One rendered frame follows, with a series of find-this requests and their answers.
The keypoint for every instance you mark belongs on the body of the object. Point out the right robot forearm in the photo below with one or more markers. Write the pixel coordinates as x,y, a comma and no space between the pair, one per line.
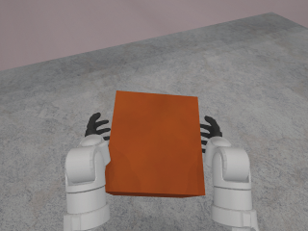
231,180

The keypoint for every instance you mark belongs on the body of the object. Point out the carton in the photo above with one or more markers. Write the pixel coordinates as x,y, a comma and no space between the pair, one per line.
155,146

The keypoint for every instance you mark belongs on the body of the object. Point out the left robot forearm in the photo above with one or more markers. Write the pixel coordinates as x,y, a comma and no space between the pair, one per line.
84,174

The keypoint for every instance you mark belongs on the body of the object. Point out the right robot hand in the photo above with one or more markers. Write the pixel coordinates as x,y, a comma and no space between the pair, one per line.
213,129

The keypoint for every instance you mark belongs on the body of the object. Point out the left robot hand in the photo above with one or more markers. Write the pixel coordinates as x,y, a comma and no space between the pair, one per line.
92,126

